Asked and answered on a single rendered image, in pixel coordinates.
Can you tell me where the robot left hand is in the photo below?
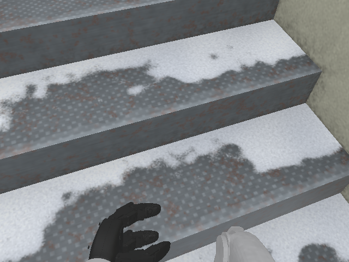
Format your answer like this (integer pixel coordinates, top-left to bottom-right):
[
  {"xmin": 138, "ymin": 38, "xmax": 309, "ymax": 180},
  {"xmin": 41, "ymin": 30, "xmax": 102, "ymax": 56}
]
[{"xmin": 88, "ymin": 202, "xmax": 171, "ymax": 262}]

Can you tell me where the robot right thigh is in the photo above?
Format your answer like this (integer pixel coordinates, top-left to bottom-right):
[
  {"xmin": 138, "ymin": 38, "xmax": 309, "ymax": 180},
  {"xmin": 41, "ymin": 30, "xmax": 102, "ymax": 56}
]
[{"xmin": 215, "ymin": 230, "xmax": 275, "ymax": 262}]

